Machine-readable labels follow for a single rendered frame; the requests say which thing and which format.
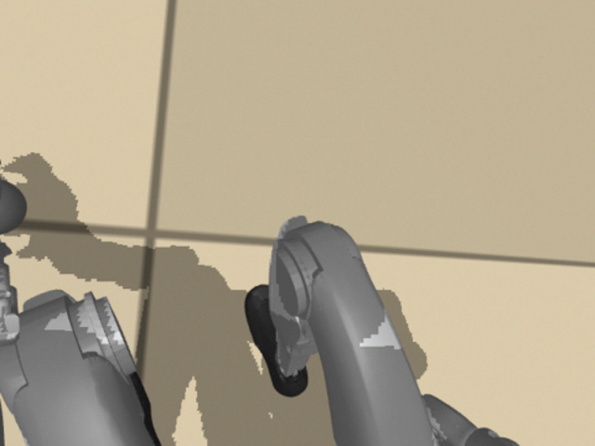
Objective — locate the right robot foot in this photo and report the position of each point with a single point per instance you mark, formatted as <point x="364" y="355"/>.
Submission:
<point x="258" y="317"/>

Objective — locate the left robot arm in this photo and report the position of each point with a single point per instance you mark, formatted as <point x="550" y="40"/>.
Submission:
<point x="9" y="318"/>

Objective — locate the left robot foot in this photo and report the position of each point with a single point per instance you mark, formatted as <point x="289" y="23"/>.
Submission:
<point x="146" y="406"/>

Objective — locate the right robot hand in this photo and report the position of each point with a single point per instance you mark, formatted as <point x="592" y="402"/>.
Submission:
<point x="450" y="427"/>

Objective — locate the ball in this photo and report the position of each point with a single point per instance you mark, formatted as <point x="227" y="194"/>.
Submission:
<point x="13" y="207"/>

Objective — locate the right robot arm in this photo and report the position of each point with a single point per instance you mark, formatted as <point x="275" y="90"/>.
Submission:
<point x="487" y="437"/>

